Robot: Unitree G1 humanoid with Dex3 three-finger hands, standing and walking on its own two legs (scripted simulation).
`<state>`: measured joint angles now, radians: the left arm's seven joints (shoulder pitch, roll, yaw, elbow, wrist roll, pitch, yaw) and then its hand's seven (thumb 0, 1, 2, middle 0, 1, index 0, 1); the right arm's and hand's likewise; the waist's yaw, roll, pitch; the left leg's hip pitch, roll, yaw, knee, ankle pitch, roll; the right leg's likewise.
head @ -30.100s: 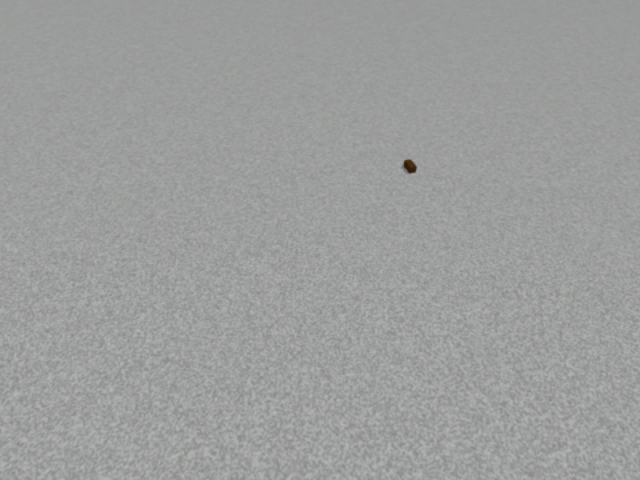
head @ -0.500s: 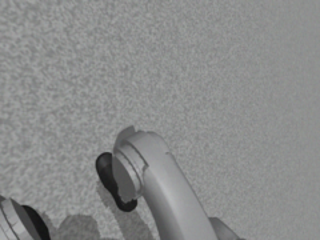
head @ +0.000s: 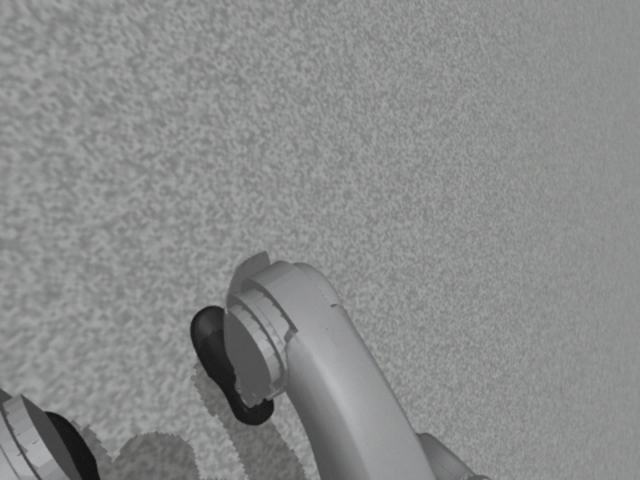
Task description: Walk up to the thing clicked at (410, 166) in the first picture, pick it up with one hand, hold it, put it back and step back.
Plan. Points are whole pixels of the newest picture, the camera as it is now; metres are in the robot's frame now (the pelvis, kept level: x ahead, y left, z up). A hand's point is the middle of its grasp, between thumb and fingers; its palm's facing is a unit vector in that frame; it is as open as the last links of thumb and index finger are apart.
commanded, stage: close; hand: left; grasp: from above
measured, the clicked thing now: out of the picture +0.51 +0.37 -0.30
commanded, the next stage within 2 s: settle in 0.28 s
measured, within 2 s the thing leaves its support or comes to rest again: leaves its support in 0.80 s
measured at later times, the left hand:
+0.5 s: hand out of the picture +0.49 +0.35 -0.27, palm faces -0.40 -0.20 -0.89, open 6.6 cm
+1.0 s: hand out of the picture +0.50 +0.38 -0.21, palm faces -0.38 -0.18 -0.91, open 6.5 cm
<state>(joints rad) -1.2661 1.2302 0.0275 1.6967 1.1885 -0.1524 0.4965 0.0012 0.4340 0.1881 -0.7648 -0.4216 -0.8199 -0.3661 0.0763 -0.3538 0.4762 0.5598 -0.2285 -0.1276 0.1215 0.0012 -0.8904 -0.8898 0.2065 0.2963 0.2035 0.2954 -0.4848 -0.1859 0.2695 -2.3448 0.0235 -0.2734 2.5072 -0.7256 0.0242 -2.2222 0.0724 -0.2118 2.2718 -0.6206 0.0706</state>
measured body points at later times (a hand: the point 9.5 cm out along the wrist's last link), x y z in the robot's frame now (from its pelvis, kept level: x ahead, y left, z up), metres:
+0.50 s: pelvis +0.00 +0.00 +0.00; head +0.31 +0.15 +0.28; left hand +0.51 +0.36 -0.22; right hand +0.04 -0.24 -0.04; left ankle +0.06 +0.12 -0.29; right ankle +0.13 -0.12 -0.29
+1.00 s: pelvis +0.00 +0.00 +0.00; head +0.29 +0.14 +0.32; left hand +0.52 +0.39 -0.16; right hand +0.05 -0.25 -0.04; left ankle +0.06 +0.12 -0.29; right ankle +0.13 -0.12 -0.29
